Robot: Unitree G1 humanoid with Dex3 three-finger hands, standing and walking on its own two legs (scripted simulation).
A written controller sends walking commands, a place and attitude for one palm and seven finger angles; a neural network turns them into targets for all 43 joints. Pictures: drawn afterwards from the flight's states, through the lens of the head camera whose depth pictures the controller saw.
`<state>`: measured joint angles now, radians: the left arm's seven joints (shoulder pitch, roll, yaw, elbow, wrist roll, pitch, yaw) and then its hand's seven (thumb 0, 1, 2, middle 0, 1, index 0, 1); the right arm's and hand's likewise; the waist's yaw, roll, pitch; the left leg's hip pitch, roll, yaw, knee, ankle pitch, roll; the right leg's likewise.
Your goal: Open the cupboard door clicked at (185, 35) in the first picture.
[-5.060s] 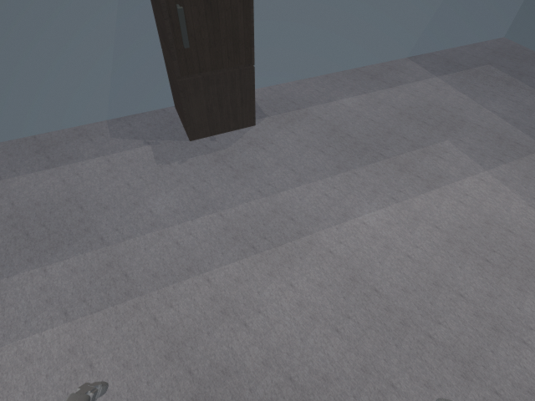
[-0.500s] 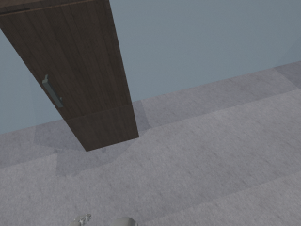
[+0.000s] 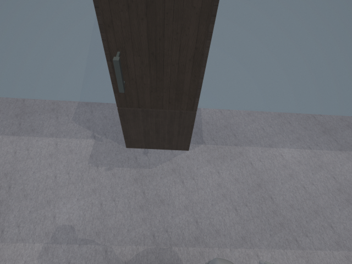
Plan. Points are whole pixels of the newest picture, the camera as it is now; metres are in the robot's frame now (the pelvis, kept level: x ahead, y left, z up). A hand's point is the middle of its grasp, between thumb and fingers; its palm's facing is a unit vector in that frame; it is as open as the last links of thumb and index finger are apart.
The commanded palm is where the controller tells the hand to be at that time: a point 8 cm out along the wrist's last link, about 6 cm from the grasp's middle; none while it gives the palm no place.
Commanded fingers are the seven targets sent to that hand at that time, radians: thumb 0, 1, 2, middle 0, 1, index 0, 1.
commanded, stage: take the last steps up to it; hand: left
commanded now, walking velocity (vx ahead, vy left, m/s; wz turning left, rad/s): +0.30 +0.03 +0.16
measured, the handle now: (120, 72) +0.81 +0.32 -0.11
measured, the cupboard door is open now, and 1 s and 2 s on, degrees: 0 0 0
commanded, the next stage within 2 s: come to a stop and stand still in 1.02 s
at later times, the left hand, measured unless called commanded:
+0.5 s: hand out of the picture +0.00 +0.13 -0.16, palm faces +0.14 -0.97 -0.20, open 7.3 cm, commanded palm none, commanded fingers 0.00 0.90 0.90 -0.20 -0.30 -0.20 -0.30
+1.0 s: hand (92, 214) +0.24 +0.26 -0.17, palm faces +0.14 -0.97 -0.20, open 7.3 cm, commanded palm none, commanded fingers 0.00 0.90 0.90 -0.20 -0.30 -0.20 -0.30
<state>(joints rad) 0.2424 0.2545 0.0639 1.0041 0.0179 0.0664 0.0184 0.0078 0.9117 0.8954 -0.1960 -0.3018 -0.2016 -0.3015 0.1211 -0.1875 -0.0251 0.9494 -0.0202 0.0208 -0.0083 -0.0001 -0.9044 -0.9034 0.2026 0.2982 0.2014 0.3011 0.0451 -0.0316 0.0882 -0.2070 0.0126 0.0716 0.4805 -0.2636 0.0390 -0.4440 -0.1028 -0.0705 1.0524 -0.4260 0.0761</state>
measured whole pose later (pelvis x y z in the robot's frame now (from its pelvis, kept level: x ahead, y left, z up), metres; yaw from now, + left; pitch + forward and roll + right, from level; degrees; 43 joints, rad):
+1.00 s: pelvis +0.21 +0.07 +0.00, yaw +4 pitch -1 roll +1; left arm 0.22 0.19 0.06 1.05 0.03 -0.01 0.01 0.00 0.91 0.90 -0.19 -0.30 -0.20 -0.30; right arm 0.23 -0.15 -0.04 1.05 -0.02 -0.07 -0.02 -0.02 -0.94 -0.90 0.20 0.30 0.20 0.30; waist 0.02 -0.04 0.03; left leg -0.12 -0.01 0.19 0.37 -0.23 0.06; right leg -0.52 -0.12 -0.07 1.00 -0.26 0.02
